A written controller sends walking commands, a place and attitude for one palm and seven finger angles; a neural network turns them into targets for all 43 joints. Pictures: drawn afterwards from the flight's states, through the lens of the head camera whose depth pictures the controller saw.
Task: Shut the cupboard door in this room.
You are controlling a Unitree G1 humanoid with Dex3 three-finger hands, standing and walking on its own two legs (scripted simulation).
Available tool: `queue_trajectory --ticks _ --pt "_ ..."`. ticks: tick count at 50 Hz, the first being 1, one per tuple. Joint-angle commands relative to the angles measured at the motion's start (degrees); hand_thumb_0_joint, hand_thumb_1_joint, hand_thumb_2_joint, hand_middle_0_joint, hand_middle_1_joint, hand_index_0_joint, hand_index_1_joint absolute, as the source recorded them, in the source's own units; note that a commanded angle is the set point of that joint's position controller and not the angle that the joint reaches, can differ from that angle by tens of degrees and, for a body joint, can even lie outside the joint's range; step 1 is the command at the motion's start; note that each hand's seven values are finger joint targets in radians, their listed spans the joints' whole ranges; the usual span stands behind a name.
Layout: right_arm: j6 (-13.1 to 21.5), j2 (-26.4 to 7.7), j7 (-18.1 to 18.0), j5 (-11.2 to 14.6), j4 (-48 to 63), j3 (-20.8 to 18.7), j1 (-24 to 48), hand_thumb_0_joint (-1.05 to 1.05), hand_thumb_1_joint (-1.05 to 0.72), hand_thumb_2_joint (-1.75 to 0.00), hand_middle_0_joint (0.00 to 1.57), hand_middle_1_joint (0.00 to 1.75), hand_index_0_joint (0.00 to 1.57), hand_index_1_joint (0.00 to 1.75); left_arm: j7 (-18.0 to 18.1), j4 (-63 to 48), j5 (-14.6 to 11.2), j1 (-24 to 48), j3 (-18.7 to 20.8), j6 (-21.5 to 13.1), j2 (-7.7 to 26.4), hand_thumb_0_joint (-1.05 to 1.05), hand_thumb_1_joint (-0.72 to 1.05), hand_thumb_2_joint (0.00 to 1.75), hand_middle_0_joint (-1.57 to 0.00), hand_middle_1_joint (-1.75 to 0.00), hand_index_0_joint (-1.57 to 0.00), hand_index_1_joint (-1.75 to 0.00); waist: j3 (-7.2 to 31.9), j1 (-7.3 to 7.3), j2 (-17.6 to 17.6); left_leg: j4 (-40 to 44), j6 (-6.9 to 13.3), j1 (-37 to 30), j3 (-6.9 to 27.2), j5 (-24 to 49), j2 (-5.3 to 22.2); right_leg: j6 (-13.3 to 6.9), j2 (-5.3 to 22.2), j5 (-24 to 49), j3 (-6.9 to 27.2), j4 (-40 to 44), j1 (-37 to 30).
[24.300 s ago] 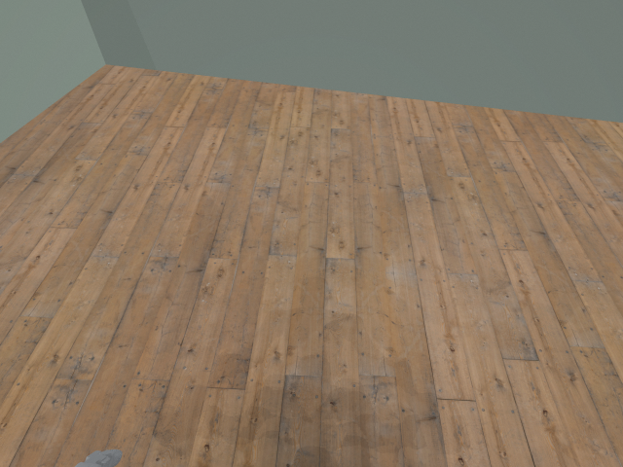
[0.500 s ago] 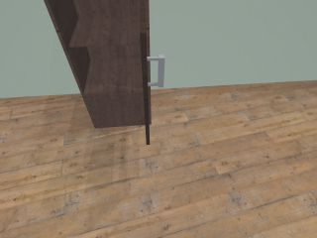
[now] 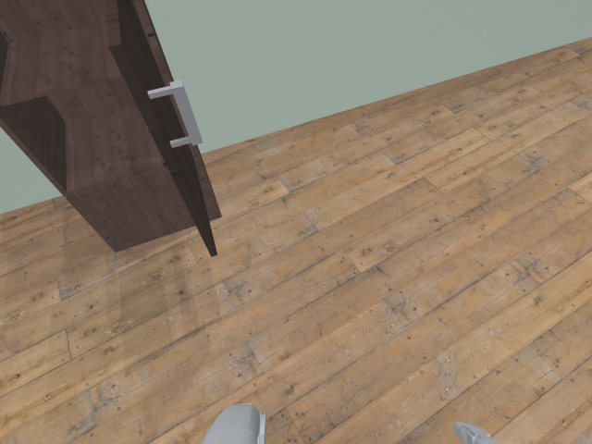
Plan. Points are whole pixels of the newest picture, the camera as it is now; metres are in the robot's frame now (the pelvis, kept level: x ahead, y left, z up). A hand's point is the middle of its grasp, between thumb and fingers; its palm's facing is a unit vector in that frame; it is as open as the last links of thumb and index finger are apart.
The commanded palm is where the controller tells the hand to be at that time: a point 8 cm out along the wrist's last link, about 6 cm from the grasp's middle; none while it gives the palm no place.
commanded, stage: walk around to get in front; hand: left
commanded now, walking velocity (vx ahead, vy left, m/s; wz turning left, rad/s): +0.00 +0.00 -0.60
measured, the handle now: (176, 117) +0.63 +0.29 +0.04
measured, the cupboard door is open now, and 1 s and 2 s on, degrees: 87 87 87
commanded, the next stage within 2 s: none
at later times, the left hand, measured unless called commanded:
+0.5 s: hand (133, 441) +0.12 +0.28 -0.17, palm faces -0.22 -0.95 -0.23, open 7.4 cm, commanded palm none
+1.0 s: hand (236, 400) +0.19 +0.13 -0.15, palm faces -0.57 -0.79 -0.23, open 7.4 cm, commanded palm none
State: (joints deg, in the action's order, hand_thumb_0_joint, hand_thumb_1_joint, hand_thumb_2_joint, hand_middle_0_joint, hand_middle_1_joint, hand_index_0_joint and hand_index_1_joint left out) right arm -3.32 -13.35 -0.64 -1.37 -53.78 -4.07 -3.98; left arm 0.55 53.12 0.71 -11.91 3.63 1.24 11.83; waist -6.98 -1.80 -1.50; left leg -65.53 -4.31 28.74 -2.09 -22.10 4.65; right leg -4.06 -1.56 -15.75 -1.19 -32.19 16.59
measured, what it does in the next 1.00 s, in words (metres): steps on the spot, turning right: left foot, then right foot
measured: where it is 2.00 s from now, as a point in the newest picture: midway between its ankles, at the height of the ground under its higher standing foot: (404, 398)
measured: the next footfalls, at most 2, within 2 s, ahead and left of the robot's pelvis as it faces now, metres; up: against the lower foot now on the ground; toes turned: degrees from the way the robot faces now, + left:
left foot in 0.32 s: +0.05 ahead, +0.17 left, +0.00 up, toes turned -10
right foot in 0.78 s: -0.04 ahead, -0.08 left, +0.00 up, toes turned -36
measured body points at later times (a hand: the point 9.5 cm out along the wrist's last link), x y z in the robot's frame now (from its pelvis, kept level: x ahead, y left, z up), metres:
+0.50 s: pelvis +0.00 +0.07 +0.01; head +0.05 +0.09 +0.45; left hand +0.13 +0.33 -0.15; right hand +0.02 -0.20 -0.12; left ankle +0.01 +0.18 -0.73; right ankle -0.06 -0.06 -0.64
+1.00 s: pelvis +0.02 +0.01 +0.00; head +0.04 -0.02 +0.45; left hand +0.22 +0.17 -0.13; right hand -0.09 -0.25 -0.14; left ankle +0.13 +0.12 -0.67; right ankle -0.08 -0.06 -0.73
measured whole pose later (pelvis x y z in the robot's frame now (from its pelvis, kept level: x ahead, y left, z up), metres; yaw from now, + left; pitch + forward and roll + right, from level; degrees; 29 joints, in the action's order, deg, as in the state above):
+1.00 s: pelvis +0.02 +0.01 +0.00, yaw -36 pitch -1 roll +0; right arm -1.9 -14.9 1.2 -1.8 -53.5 -3.8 -12.5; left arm -1.0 53.6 0.8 -13.4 2.1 -1.1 11.6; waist -4.2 1.0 -1.4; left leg -60.5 -5.2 30.0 -4.1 -19.6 8.2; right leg -1.5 -0.7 -18.2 -0.9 -27.0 8.1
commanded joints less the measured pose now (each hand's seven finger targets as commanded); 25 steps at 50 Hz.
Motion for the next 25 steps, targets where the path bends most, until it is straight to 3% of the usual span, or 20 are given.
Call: queue_trajectory --ticks 1,6,9,10,12,14,15,16,17,18,19,20,21,23,25 --pt "1.24 -4.86 -0.51 0.38 4.58 -0.67 0.38 0.0 -0.9 -0.9 0.2 0.3 0.2 0.3 0.41 -2.88 0.13 -4.42 2.66 -1.01 12.13 0.0 0.9 0.9 -0.2 -0.3 -0.2 -0.3 10.28 -0.76 7.34 2.39 -0.67 4.95 3.04 0.14 -0.25 -4.34 14.14 28.02 19.16 10.1 -13.9" --pt "1.55 -5.25 -0.81 0.73 6.43 -0.21 3.01 0.0 -0.9 -0.9 0.2 0.3 0.2 0.3 0.25 -3.23 0.44 -5.31 2.79 -0.57 13.02 0.0 0.9 0.9 -0.2 -0.3 -0.2 -0.3 9.57 -1.71 7.98 9.63 -0.41 2.07 3.37 -2.56 -1.36 -6.7 14.02 27.14 23.69 10.63 -12.65" --pt "1.93 -5.53 -0.94 1.11 7.25 -0.04 2.29 0.0 -0.9 -0.9 0.2 0.3 0.2 0.3 0.17 -3.89 0.64 -3.46 3.02 -0.21 14.03 0.0 0.9 0.9 -0.2 -0.3 -0.2 -0.3 10.31 -1.14 9.12 15.62 0.33 -1.67 3.3 -3.97 -2.25 -7.46 13.73 25.99 25.86 10.5 -11.13" --pt "2.13 -5.43 -1.01 1.29 7.56 0.02 2.02 0.0 -0.9 -0.9 0.2 0.3 0.2 0.3 0.18 -3.86 0.74 -3.03 3.07 -0.06 14.02 0.0 0.9 0.9 -0.2 -0.3 -0.2 -0.3 10.72 -1.24 9.16 18.29 0.59 -3.66 3.26 -4.61 -2.55 -7.25 13.66 26.47 26.54 10.02 -10.28" --pt "2.54 -5.31 -1.18 1.48 7.04 0.13 -1.61 0.0 -0.9 -0.9 0.2 0.3 0.2 0.3 0.02 -4.55 0.63 -0.37 3.11 0.25 14.49 0.0 0.9 0.9 -0.2 -0.3 -0.2 -0.3 11.82 0.63 8.84 26.32 1.16 -9.23 2.5 -2.11 -3.54 -5.76 12.06 26.13 26.28 8.84 -7.66" --pt "3.19 -6.11 -1.53 1.61 5.6 -0.01 -7.03 0.0 -0.9 -0.9 0.2 0.3 0.2 0.3 -0.2 -5.04 0.07 2.3 2.88 0.55 13.95 0.0 0.9 0.9 -0.2 -0.3 -0.2 -0.3 12.55 3.37 8.84 39.63 1.78 -20.66 1.99 6.38 -3.36 -1.85 8.84 21.3 24.41 5.26 -0.86" --pt "3.73 -9.14 -1.7 1.34 5.52 -0.49 -8.57 0.0 -0.9 -0.9 0.2 0.3 0.2 0.3 -0.35 -5.61 -0.28 2.08 2.25 0.77 11.23 0.0 0.9 0.9 -0.2 -0.3 -0.2 -0.3 13.01 3.97 0.7 47.02 4.28 -28.44 10.4 6.23 4.61 1.33 3.35 10.44 20.1 -1.51 8.22" --pt "3.69 -14.72 -1.55 0.45 6.64 -1.55 -8.11 0.0 -0.9 -0.9 0.2 0.3 0.2 0.3 -1.21 -6.79 -0.43 0.72 1.66 0.88 7.91 0.0 0.9 0.9 -0.2 -0.3 -0.2 -0.3 11.18 3.27 -16.12 51.2 9.73 -30.39 24.17 11.17 19.5 4.9 -3.69 -14.48 9.52 -14.64 18.59" --pt "3.11 -15.45 -1.2 0.36 7.94 -1.46 -6.91 0.0 -0.9 -0.9 0.2 0.3 0.2 0.3 -1.32 -6.96 0.49 0.2 2.13 0.97 9.4 0.0 0.9 0.9 -0.2 -0.3 -0.2 -0.3 9.2 2.89 -13.82 51.57 13.88 -22.38 24.76 10.02 24.61 6.2 -1.25 -18.93 6.14 -26.42 17.69" --pt "3.37 -12.87 -1.27 0.06 8.01 -1.08 -4.49 0.0 -0.9 -0.9 0.2 0.3 0.2 0.3 -1.46 -5.7 1.1 1.84 2.85 1.3 10.41 0.0 0.9 0.9 -0.2 -0.3 -0.2 -0.3 6.65 2.2 -11.61 51.95 12.86 -17.94 21.25 11.83 20.46 7.12 -0.6 -15.76 6.76 -32.87 16.79" --pt "3.41 -11.08 -1.25 -0.02 8.78 -0.52 -2.37 0.0 -0.9 -0.9 0.2 0.3 0.2 0.3 -1.93 -5.26 0.89 1.11 3.16 1.34 10.41 0.0 0.9 0.9 -0.2 -0.3 -0.2 -0.3 4.67 0.5 -10.12 50.87 12.21 -15.53 15.48 14.03 17.0 7.46 0.5 -12.3 5.7 -37.03 16.22" --pt "3.57 -9.57 -1.22 0.1 9.17 -0.11 -1.28 0.0 -0.9 -0.9 0.2 0.3 0.2 0.3 -2.33 -4.89 0.81 0.46 3.05 1.41 10.03 0.0 0.9 0.9 -0.2 -0.3 -0.2 -0.3 4.01 -0.24 -8.32 49.59 11.26 -14.91 10.42 17.66 14.56 7.83 1.53 -9.74 4.34 -38.96 16.19" --pt "3.78 -8.82 -1.25 -0.07 8.63 -0.12 -2.73 0.0 -0.9 -0.9 0.2 0.3 0.2 0.3 -2.46 -4.82 0.74 0.52 2.78 1.51 9.05 0.0 0.9 0.9 -0.2 -0.3 -0.2 -0.3 4.31 0.07 -7.21 48.11 10.81 -17.17 7.01 22.95 12.66 8.21 1.66 -8.16 3.72 -39.84 16.63" --pt "4.08 -8.75 -1.29 0.18 7.46 -0.5 -6.62 0.0 -0.9 -0.9 0.2 0.3 0.2 0.3 -2.5 -4.97 0.38 1.21 2.23 1.59 8.12 0.0 0.9 0.9 -0.2 -0.3 -0.2 -0.3 6.9 1.26 -6.99 45.67 11.22 -24.2 3.71 31.89 12.18 8.94 2.3 -7.31 2.53 -38.33 18.36" --pt "4.06 -8.67 -1.26 0.31 6.34 -0.77 -10.05 0.0 -0.9 -0.9 0.2 0.3 0.2 0.3 -2.54 -5.47 0.3 3.69 1.96 1.62 7.67 0.0 0.9 0.9 -0.2 -0.3 -0.2 -0.3 6.76 2.72 -6.43 45.0 11.81 -26.27 2.84 35.88 13.11 9.32 3.3 -7.77 1.43 -35.45 18.5"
